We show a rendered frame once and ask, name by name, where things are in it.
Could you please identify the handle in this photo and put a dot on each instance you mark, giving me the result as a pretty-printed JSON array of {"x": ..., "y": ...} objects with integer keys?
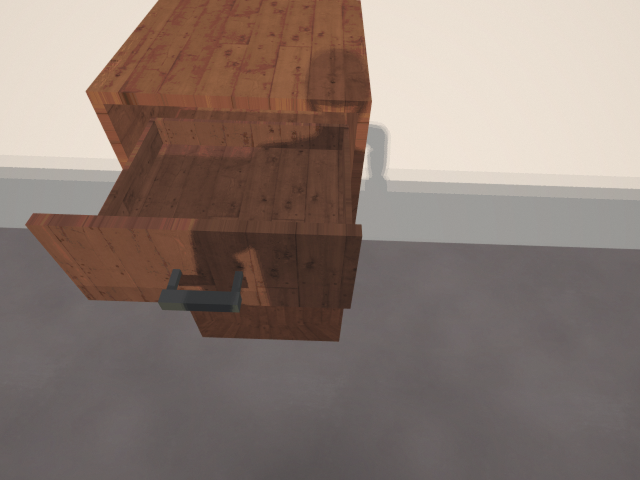
[{"x": 194, "y": 300}]

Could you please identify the drawer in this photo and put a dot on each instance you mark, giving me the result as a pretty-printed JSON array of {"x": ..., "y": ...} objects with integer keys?
[{"x": 211, "y": 197}]

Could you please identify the cabinet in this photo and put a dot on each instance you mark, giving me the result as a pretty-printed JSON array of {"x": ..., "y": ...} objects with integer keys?
[{"x": 301, "y": 61}]

